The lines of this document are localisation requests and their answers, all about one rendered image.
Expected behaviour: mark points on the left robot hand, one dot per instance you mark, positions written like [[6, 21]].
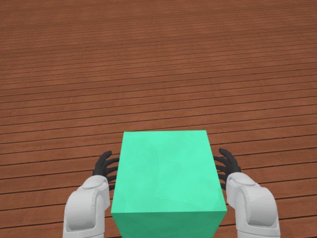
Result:
[[100, 167]]

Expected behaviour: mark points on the robot right forearm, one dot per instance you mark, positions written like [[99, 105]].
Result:
[[255, 207]]

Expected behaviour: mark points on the robot left forearm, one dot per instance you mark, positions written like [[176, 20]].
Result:
[[84, 214]]

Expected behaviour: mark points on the right robot hand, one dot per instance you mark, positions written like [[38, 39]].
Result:
[[230, 163]]

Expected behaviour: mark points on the carton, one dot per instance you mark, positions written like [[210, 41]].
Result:
[[167, 186]]

